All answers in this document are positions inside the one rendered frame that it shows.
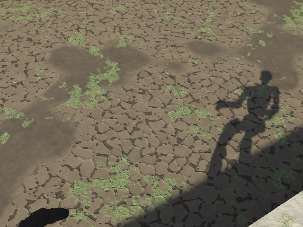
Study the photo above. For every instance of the robot left hand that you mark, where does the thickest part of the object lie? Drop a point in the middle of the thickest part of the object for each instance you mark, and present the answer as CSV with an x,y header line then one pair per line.
x,y
42,217

